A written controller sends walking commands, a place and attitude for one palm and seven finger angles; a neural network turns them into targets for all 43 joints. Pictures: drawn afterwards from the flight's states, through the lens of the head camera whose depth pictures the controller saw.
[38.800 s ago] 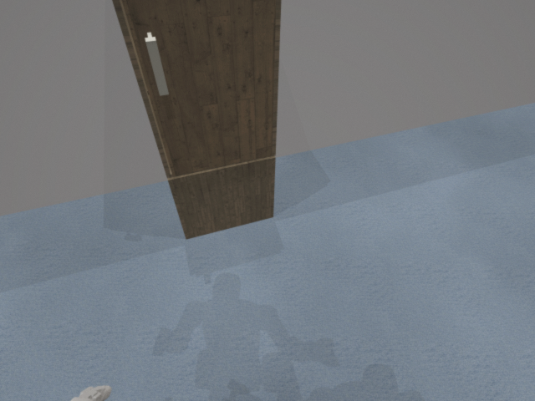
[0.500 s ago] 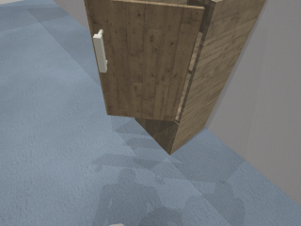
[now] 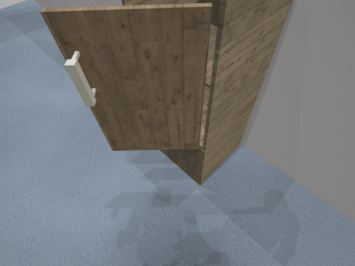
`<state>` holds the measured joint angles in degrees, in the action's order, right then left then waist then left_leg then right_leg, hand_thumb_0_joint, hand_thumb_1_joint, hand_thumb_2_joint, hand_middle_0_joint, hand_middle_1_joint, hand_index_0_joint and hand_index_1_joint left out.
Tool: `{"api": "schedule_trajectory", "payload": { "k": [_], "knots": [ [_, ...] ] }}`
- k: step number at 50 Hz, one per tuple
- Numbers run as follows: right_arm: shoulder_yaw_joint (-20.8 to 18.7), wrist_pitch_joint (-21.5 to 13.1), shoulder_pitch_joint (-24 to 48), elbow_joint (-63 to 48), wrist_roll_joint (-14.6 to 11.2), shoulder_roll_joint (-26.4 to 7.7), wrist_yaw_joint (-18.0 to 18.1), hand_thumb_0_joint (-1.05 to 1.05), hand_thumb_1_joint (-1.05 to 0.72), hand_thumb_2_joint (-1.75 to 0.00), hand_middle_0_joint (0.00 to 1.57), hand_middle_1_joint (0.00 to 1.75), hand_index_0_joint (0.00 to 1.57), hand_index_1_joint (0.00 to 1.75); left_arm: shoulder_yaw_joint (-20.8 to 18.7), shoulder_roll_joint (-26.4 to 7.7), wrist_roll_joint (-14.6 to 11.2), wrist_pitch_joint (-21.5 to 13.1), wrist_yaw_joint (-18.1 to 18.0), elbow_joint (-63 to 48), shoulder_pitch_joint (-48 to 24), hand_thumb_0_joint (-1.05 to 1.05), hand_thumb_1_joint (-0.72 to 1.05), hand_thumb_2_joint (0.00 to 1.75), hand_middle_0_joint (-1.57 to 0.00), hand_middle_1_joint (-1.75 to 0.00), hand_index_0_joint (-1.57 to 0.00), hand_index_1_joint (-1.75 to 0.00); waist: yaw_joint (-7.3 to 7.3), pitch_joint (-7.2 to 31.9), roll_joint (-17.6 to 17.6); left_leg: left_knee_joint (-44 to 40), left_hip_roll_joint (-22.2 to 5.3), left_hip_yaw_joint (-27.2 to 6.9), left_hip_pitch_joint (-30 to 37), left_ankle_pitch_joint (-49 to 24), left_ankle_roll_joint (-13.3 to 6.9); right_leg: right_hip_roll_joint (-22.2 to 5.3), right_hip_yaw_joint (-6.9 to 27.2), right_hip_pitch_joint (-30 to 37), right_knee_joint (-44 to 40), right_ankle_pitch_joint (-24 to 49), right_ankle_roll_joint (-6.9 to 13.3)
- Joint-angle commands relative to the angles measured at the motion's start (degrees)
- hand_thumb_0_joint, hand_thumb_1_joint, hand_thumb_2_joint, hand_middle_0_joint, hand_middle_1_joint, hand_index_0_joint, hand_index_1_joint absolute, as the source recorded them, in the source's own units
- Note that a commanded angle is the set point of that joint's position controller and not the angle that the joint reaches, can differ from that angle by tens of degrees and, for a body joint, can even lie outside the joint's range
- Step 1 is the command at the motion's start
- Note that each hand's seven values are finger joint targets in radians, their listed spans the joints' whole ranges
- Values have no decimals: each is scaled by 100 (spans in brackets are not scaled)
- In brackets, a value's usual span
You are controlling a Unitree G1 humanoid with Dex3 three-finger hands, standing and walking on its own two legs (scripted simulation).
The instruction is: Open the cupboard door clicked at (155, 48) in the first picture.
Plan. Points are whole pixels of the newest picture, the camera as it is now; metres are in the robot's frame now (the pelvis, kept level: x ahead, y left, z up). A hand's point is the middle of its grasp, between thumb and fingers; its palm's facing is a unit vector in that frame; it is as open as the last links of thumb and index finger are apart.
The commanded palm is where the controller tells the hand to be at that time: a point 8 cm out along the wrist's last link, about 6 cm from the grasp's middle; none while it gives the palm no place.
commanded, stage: come to a stop and stand still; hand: left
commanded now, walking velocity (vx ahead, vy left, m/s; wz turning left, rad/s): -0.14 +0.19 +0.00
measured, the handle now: (84, 79) +0.56 +0.29 +0.08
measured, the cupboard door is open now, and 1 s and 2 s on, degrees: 45 45 45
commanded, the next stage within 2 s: look again from close up in 0.84 s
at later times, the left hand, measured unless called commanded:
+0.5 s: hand out of the picture -0.02 +0.23 -0.18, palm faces +0.12 -0.98 -0.19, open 7.4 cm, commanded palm none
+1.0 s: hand out of the picture -0.04 +0.22 -0.17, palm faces +0.01 -0.98 -0.19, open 7.3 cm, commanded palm none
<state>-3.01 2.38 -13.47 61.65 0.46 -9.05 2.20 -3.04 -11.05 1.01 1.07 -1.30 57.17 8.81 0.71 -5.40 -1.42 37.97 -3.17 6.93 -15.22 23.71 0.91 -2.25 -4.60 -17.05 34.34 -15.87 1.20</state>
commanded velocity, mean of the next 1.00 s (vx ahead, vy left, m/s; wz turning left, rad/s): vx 0.00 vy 0.04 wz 0.00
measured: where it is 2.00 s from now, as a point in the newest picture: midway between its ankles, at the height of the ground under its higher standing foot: outside the picture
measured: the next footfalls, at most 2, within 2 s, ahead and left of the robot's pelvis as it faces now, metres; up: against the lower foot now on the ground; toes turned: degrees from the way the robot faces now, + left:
left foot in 0.42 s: -0.02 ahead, +0.15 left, +0.00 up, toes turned +3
right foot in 0.64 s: -0.03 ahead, -0.09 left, +0.00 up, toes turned -1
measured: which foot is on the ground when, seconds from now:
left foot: up 0.00-0.40, down 0.42-1.00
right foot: down 0.00-0.42, up 0.44-0.62, down 0.64-1.00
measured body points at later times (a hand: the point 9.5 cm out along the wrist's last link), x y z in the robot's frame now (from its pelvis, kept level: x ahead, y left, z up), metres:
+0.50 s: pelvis -0.03 +0.04 +0.01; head -0.02 +0.07 +0.46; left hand -0.03 +0.29 -0.16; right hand +0.05 -0.19 -0.13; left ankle -0.06 +0.15 -0.73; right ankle -0.01 -0.10 -0.72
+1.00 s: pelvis -0.04 +0.05 +0.01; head -0.03 +0.06 +0.46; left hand -0.04 +0.27 -0.15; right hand -0.05 -0.17 -0.15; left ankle -0.06 +0.15 -0.73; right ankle -0.07 -0.08 -0.73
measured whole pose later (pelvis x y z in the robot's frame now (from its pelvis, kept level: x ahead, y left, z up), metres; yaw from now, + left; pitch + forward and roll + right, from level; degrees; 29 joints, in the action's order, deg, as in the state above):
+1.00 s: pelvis -0.04 +0.05 +0.01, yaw +0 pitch +0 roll +0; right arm 0.2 -0.1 -16.3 64.0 0.4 -8.7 1.2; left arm 0.6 -8.9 0.6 -0.7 -2.6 63.8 14.8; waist 0.4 -2.5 0.6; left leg 26.9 0.4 3.9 -11.1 15.4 -2.0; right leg -2.0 -1.0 -9.5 25.5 -15.5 -1.7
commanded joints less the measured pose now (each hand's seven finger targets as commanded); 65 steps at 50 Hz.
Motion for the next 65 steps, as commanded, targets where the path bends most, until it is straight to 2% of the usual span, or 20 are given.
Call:
{"api": "schedule_trajectory", "payload": {
  "k": [1, 6, 14, 18, 19, 20, 21, 22, 25, 29, 31, 34, 37, 46, 47, 48, 49, 51, 59, 65],
  "knots": [
    [-173, 145, -65, -366, -24, -439, -12, 0, -90, -90, 20, 30, 20, 30, -147, -871, 1, -108, -160, -117, 594, 0, 90, 90, -20, -30, -20, -30, -222, 732, 1237, 2697, 276, -853, -839, 1138, 99, -1994, 1556, 787, -1196, 5179, 1207],
    [-165, 145, 73, -349, -1, -564, -126, 0, -90, -90, 20, 30, 20, 30, -163, -827, -26, -134, -163, -243, 354, 0, 90, 90, -20, -30, -20, -30, -177, 892, 1057, 2637, 260, -904, -1229, 162, 275, -1530, 966, 1274, -1229, 4251, 795],
    [-80, 32, 361, -504, -1, -535, -177, 0, -90, -90, 20, 30, 20, 30, -224, -1010, 75, -157, -112, -133, 599, 0, 90, 90, -20, -30, -20, -30, -359, 825, 1258, 619, 313, -593, -588, 283, 258, -1586, 1264, 1191, -1412, 3001, 891],
    [-41, -85, -252, -319, 3, -503, -161, 0, -90, -90, 20, 30, 20, 30, -197, -963, 25, -116, -77, -98, 277, 0, 90, 90, -20, -30, -20, -30, 10, 731, 1119, -1333, 346, -370, 799, -1034, 152, -1230, 1015, 254, -1178, 1438, 447],
    [-46, -146, -354, -280, 5, -674, -150, 0, -90, -90, 20, 30, 20, 30, -137, -795, -21, -93, -55, -115, 273, 0, 90, 90, -20, -30, -20, -30, 33, 769, 565, -1695, 65, -578, 1222, -1337, 54, -905, 789, -53, -858, 861, 213],
    [-103, -186, -276, -363, 45, -953, -133, 0, -90, -90, 20, 30, 20, 30, -78, -509, -45, -52, -23, -134, 386, 0, 90, 90, -20, -30, -20, -30, -34, 774, -494, -2011, -774, -1600, 1075, -1503, -211, -403, 405, -378, -406, -157, -75],
    [-121, -147, -56, -501, 92, -1270, -96, 0, -90, -90, 20, 30, 20, 30, -34, -318, -54, -4, -27, -154, 397, 0, 90, 90, -20, -30, -20, -30, -78, 468, -1223, -2429, -1421, -2100, 263, -1406, -619, -204, 99, -185, -56, -913, -232],
    [-63, -110, 249, -582, 135, -1235, -84, 0, -90, -90, 20, 30, 20, 30, -32, -352, -25, 25, -26, -139, 342, 0, 90, 90, -20, -30, -20, -30, -143, 208, -898, -2627, -1424, -1943, -492, -689, -805, -178, 240, 209, 261, -1031, -194],
    [26, -183, 409, -569, 125, -962, 0, 0, -90, -90, 20, 30, 20, 30, -2, -356, 36, 84, 43, 97, 455, 0, 90, 90, -20, -30, -20, -30, -213, -147, -1177, -2643, -939, -1562, -418, -1147, -706, -140, 350, 87, 617, -700, -96],
    [57, -281, 88, -396, 61, -875, 51, 0, -90, -90, 20, 30, 20, 30, 58, -285, -22, -24, 32, 289, 683, 0, 90, 90, -20, -30, -20, -30, -214, 363, -513, -2077, -796, -1260, 539, -2914, -723, -107, 356, 303, -95, -379, -143],
    [66, -331, 1, -317, 9, -787, 64, 0, -90, -90, 20, 30, 20, 30, 83, -315, -32, -106, 10, 395, 866, 0, 90, 90, -20, -30, -20, -30, -245, 658, -140, -1666, -560, -1152, 809, -3365, -544, -164, 536, 720, -1020, 683, -138],
    [91, -339, -161, -201, -38, -646, 18, 0, -90, -90, 20, 30, 20, 30, 136, -496, -53, -164, -40, 479, 843, 0, 90, 90, -20, -30, -20, -30, -65, 710, -6, -1699, -251, -998, 861, -2345, -239, -557, 792, 775, -1248, 1313, 30],
    [80, -332, -261, -48, -8, -708, 20, 0, -90, -90, 20, 30, 20, 30, 168, -343, -56, -177, -74, 563, 862, 0, 90, 90, -20, -30, -20, -30, -51, 759, 781, -1588, -297, -908, 1020, -2741, -251, -440, 683, 829, -1152, 1604, -19],
    [194, -315, -419, 261, 19, -525, -3, 0, -90, -90, 20, 30, 20, 30, 214, -265, -59, -135, -74, 654, 915, 0, 90, 90, -20, -30, -20, -30, -95, -56, 129, -2083, -211, -972, 437, -1450, -229, -381, 741, 642, -1464, 553, 4],
    [224, -436, -15, -207, -37, -741, -91, 0, -90, -90, 20, 30, 20, 30, 284, -432, 73, -310, -308, 702, 1305, 0, 90, 90, -20, -30, -20, -30, -243, -35, 238, -916, -321, -811, 217, -2760, -133, -583, 875, 454, -1233, 2298, -52],
    [229, -415, -352, -310, 13, -520, -116, 0, -90, -90, 20, 30, 20, 30, 252, -553, -6, -339, -272, 443, 1077, 0, 90, 90, -20, -30, -20, -30, -5, 359, 15, -1197, -157, -894, 306, -1570, -161, -630, 936, 604, -1083, 1250, 103],
    [228, -427, -429, -254, 28, -547, -113, 0, -90, -90, 20, 30, 20, 30, 261, -496, -18, -306, -208, 373, 872, 0, 90, 90, -20, -30, -20, -30, 0, 170, -338, -1482, -209, -977, 149, -1417, -230, -464, 793, 422, -989, 347, 151],
    [261, -453, -514, -328, 56, -568, -124, 0, -90, -90, 20, 30, 20, 30, 264, -493, -13, -301, -151, 317, 983, 0, 90, 90, -20, -30, -20, -30, -66, 399, -740, -1535, -266, -1084, 28, -1492, -329, -262, 622, 607, -842, 164, 142],
    [248, -446, -601, -347, 24, -635, -86, 0, -90, -90, 20, 30, 20, 30, 306, -355, -31, -257, -103, 308, 877, 0, 90, 90, -20, -30, -20, -30, -43, 48, 349, -1679, -250, -1072, 74, -1333, -390, -264, 676, 367, -915, 247, 62],
    [255, -464, -549, -198, 30, -646, -82, 0, -90, -90, 20, 30, 20, 30, 279, -442, -26, -268, -97, 322, 910, 0, 90, 90, -20, -30, -20, -30, -63, 149, 251, -1704, -236, -949, 307, -1592, -381, -304, 743, 402, -951, 536, 54]
  ]
}}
